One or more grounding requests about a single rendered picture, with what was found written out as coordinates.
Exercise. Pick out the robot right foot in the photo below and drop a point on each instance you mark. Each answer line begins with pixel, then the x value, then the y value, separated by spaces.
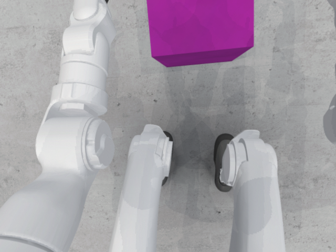
pixel 219 149

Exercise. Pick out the robot left upper arm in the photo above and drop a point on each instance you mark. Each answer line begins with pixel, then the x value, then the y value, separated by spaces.
pixel 44 215

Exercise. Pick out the robot left foot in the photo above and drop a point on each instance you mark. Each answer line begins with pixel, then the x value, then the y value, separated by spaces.
pixel 170 139

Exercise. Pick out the carton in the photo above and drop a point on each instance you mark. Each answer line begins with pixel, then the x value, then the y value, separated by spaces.
pixel 192 32

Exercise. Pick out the robot left forearm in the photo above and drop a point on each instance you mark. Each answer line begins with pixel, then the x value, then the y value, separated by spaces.
pixel 81 88

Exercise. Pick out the robot foot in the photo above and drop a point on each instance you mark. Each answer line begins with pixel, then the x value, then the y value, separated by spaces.
pixel 219 149
pixel 170 139

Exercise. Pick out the robot right upper arm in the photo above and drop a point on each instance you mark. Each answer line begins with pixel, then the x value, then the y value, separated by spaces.
pixel 329 121

